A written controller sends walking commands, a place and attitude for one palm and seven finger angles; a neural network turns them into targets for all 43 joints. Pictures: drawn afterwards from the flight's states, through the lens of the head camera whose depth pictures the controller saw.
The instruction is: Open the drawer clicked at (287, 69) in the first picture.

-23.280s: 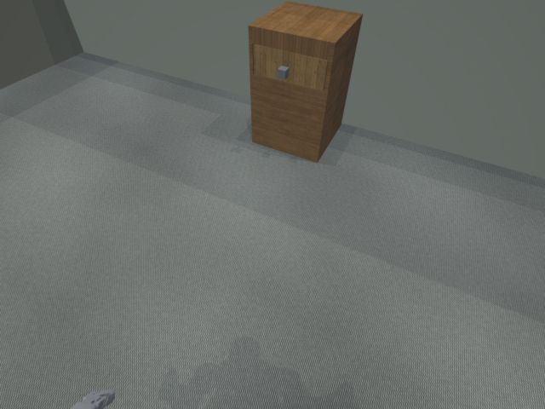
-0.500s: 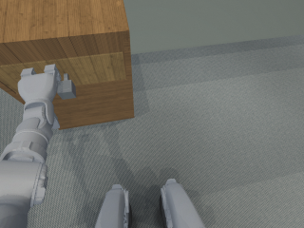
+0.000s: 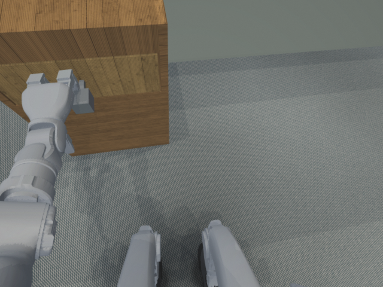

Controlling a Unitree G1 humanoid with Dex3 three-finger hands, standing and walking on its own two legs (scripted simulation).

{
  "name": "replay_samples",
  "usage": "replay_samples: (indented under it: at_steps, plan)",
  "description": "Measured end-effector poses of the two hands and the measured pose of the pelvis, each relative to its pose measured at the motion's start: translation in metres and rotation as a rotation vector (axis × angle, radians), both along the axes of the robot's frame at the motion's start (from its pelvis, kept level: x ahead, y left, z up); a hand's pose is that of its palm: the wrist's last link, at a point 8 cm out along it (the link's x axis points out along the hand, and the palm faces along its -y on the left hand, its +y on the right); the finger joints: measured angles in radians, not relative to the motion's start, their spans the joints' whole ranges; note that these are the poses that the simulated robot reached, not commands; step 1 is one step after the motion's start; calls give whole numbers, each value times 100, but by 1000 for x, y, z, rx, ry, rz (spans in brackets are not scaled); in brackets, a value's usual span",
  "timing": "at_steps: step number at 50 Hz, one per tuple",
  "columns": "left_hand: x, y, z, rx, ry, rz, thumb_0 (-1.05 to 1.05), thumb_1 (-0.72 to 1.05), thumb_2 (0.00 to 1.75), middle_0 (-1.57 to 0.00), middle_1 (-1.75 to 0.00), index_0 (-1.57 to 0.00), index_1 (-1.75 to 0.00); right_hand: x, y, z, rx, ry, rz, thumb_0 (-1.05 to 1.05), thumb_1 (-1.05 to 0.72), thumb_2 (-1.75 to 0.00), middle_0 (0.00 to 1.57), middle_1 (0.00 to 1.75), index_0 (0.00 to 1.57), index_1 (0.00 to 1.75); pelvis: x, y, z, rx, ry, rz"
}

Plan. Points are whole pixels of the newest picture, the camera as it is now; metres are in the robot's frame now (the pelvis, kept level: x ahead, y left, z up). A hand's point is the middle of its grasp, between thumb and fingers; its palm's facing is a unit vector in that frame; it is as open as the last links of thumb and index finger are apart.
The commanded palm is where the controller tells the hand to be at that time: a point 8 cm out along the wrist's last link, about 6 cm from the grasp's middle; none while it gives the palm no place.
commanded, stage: lower the fingers behind the handle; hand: left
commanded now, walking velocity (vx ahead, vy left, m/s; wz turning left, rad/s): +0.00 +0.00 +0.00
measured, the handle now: (82, 94) +0.56 +0.25 -0.09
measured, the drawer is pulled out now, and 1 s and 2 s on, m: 0.00 0.00 0.00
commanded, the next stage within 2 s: lift the fingers back up to retry in 1.08 s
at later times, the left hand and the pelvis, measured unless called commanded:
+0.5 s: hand (70, 110) +0.50 +0.26 -0.07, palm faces +0.00 +0.02 -1.00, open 13.6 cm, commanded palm +0.48 +0.24 -0.04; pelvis -0.02 +0.00 -0.03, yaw -1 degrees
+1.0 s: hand (71, 112) +0.50 +0.26 -0.07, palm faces +0.01 +0.03 -1.00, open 13.9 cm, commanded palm +0.48 +0.25 -0.05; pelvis -0.04 +0.00 -0.06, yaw +0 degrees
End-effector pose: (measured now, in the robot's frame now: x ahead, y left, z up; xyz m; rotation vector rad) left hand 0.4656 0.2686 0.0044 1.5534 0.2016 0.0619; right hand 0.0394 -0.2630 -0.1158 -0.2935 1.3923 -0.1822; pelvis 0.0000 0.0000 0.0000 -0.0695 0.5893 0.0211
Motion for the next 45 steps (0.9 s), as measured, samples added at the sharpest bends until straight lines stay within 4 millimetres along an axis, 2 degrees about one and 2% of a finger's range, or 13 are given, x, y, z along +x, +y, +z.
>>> replay_samples:
  at_steps: [6, 14, 19, 25, 35, 40, 45]
  plan:
    - [7, -7, -10, -14, -9, -41, 0, -49, 30, -31, -120, -30, -120, -1, -2, -3, -21, -23, 2, 1, -90, -90, 20, 30, 20, 30, -1, 1, -10, -8, 8, -6]
    - [8, -7, -19, 6, -132, -48, 0, -49, 30, -32, -120, -33, -131, -12, -1, -25, -6, 18, 14, 1, -90, -90, 20, 30, 20, 30, -10, 4, -28, -7, 30, -9]
    - [9, -10, -19, 18, -139, -6, 0, -49, 30, -32, -120, -33, -134, -18, 4, -33, 18, 19, 8, 1, -90, -90, 20, 30, 20, 30, -17, 4, -32, -4, 31, -8]
    - [12, -14, -16, 40, -86, 26, 0, -49, 30, -32, -120, -31, -135, -26, 7, -34, 26, -6, -3, 1, -90, -90, 20, 30, 20, 30, -23, 2, -34, 0, 25, -9]
    - [14, -12, -16, 39, -87, 12, 0, -49, 30, -32, -120, -31, -140, -42, -4, -44, -9, -5, 0, 1, -90, -90, 20, 30, 20, 30, -30, -1, -51, 3, 34, -10]
    - [13, -12, -20, 44, -122, 6, 0, -49, 30, -32, -120, -30, -143, -44, -7, -56, -14, 1, 3, 1, -90, -90, 20, 30, 20, 30, -35, -3, -61, 6, 39, -11]
    - [9, -13, -21, 49, -122, 12, 0, -49, 30, -32, -120, -25, -140, -41, -5, -62, -1, -10, 2, 1, -90, -90, 20, 30, 20, 30, -39, -3, -63, 10, 36, -12]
